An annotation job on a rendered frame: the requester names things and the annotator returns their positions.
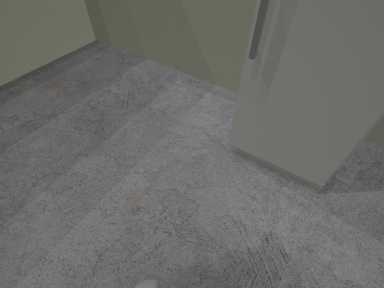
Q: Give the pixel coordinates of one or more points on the handle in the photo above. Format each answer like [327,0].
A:
[258,28]

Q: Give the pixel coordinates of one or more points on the fridge door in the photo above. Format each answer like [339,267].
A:
[315,87]

